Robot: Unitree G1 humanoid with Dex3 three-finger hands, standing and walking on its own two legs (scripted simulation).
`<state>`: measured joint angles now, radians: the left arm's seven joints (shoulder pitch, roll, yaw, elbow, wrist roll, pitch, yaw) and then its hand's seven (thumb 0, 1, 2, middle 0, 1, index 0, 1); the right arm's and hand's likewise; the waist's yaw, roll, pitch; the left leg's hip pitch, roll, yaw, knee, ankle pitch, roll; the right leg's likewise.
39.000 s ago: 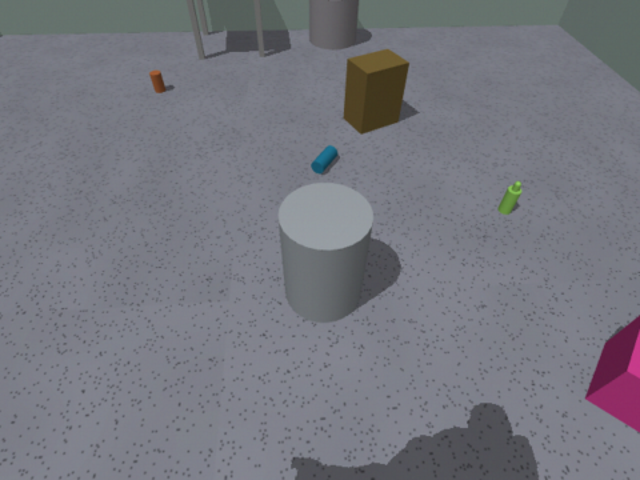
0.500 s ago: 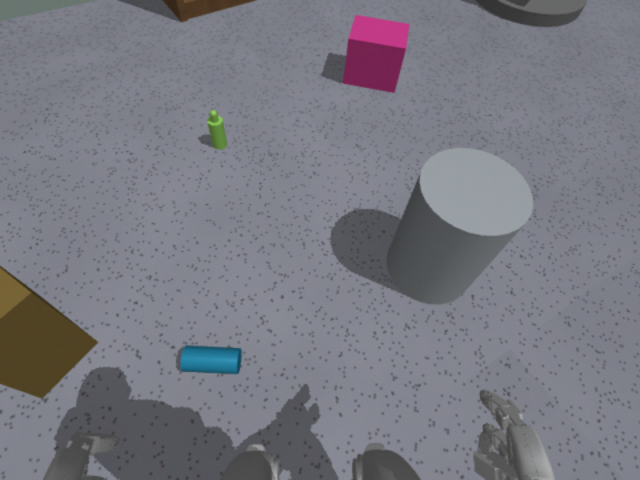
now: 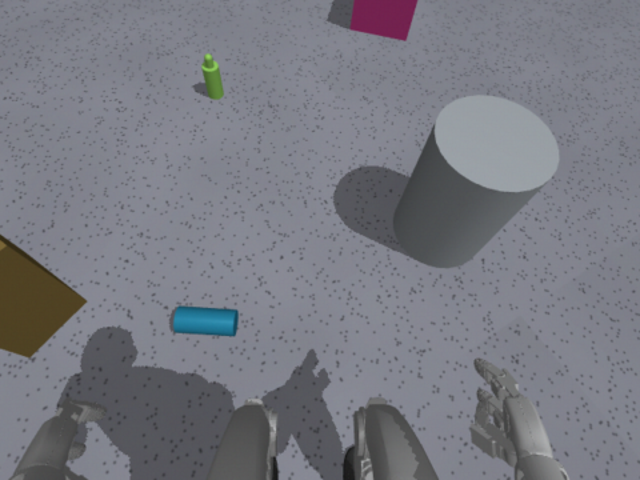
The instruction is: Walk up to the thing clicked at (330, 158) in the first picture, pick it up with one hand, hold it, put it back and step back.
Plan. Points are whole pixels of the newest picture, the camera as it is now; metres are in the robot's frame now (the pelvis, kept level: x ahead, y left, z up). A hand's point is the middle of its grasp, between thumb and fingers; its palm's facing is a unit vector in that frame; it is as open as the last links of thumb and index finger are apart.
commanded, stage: rise first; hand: left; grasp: from above
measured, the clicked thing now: (207, 321) +0.47 +0.27 -0.60
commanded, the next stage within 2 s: none
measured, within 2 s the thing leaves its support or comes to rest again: neither
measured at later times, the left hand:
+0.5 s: hand (137, 373) +0.30 +0.33 -0.33, palm faces -0.51 -0.33 -0.79, open 13.8 cm
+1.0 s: hand (151, 344) +0.37 +0.34 -0.42, palm faces -0.49 -0.08 -0.87, open 14.1 cm
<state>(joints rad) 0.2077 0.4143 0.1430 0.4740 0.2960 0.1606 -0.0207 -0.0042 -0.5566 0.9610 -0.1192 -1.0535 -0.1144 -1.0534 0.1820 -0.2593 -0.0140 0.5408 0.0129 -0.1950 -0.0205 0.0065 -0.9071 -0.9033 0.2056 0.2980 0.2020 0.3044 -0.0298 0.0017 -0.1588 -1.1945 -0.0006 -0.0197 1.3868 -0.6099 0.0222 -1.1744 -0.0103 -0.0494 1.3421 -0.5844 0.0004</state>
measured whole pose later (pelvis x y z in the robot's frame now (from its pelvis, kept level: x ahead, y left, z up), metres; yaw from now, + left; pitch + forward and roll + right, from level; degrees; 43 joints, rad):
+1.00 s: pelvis -0.07 +0.01 -0.28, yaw -7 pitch +33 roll -10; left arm -0.80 0.90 0.22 1.27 1.23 -0.46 0.20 0.00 -0.50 1.02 -0.07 -0.97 -0.07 -0.97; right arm 0.12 -0.29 0.03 0.73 -0.12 0.01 0.13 0.00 -0.88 -0.90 0.20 0.30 0.20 0.30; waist -0.14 -0.02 -0.05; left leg -2.25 0.01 -0.09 2.35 -0.68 0.05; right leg -2.17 -0.02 -0.12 2.23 -0.64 0.01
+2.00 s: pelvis -0.06 +0.00 -0.31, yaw -9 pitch +33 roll -11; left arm -0.92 1.00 0.22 1.39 1.35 -0.48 0.33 0.00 -0.50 0.97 -0.11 -1.00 -0.11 -0.99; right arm 0.09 -0.29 0.10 0.70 -0.17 0.03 0.15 0.00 -0.92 -0.91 0.20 0.30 0.20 0.30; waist -0.21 -0.05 0.02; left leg -2.33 0.01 -0.13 2.47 -0.73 0.05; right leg -2.25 0.00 -0.15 2.33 -0.67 0.01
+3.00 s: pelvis -0.07 +0.01 -0.32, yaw -10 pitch +32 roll -12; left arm -0.96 1.00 0.18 1.46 1.37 -0.41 0.36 0.00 -0.49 0.98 -0.13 -0.98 -0.13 -0.98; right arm 0.13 -0.28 0.13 0.71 -0.16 -0.02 0.17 0.00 -0.92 -0.91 0.20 0.30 0.20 0.30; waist -0.25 -0.06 0.03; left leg -2.35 0.01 -0.13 2.48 -0.72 0.05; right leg -2.26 0.00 -0.16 2.33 -0.65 0.01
